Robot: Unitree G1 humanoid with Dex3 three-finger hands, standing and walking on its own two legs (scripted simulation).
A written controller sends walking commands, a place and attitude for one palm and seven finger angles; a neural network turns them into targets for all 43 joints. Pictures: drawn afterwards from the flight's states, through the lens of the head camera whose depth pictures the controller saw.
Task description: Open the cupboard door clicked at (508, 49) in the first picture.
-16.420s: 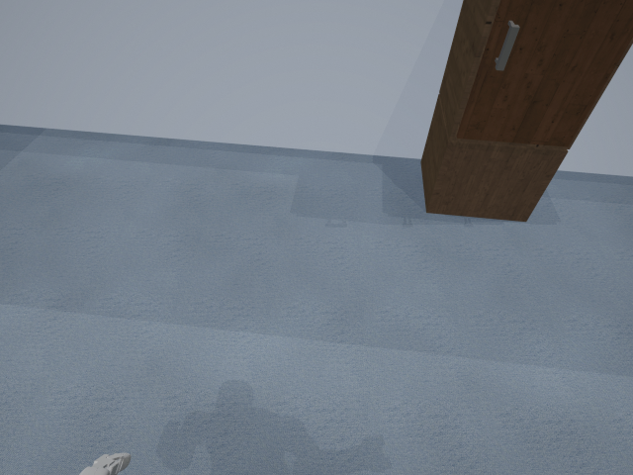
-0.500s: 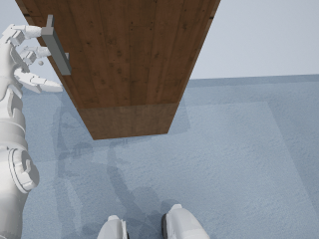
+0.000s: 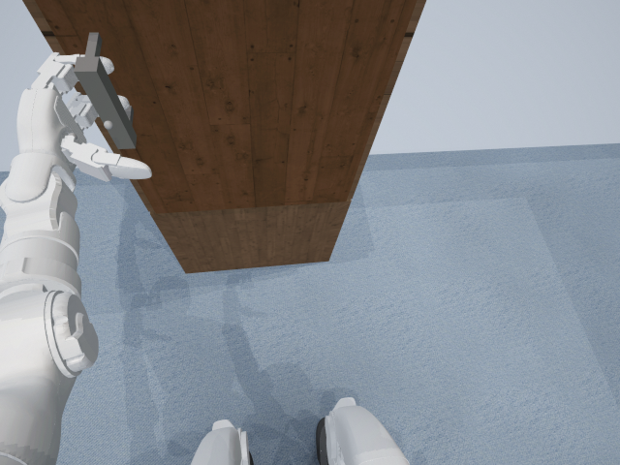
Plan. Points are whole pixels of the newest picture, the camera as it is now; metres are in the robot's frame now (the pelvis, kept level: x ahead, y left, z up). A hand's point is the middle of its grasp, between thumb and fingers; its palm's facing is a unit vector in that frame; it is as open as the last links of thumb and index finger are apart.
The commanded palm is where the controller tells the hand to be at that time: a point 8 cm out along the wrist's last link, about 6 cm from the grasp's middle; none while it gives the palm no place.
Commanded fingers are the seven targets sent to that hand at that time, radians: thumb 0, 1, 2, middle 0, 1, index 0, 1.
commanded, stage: slide the fingers in behind the handle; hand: left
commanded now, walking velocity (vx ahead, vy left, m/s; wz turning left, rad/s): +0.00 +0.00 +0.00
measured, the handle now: (111, 94) +0.57 +0.20 +0.08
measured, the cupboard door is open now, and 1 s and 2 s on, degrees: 0 0 4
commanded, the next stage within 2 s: close the thumb around the handle in 0.82 s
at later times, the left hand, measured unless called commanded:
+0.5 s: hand (127, 125) +0.52 +0.17 +0.08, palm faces +0.03 -1.00 -0.02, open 14.1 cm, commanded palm +0.49 +0.21 +0.08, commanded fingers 0.00 -0.50 0.30 -0.30 -1.20 -0.30 -1.20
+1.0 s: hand (130, 123) +0.52 +0.17 +0.08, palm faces +0.02 -1.00 -0.01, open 13.9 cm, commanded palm +0.50 +0.21 +0.08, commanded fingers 0.00 -0.22 0.42 -0.32 -1.23 -0.32 -1.23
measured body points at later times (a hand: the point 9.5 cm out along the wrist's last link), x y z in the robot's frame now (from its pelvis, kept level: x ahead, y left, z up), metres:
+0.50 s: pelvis -0.01 -0.01 +0.00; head +0.13 +0.01 +0.43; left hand +0.51 +0.23 +0.09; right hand -0.01 -0.27 -0.12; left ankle -0.01 +0.11 -0.67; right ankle +0.03 -0.12 -0.67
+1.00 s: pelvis +0.00 +0.00 +0.00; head +0.13 +0.02 +0.42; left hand +0.51 +0.23 +0.08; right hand -0.01 -0.26 -0.11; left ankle -0.01 +0.11 -0.67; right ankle +0.03 -0.12 -0.67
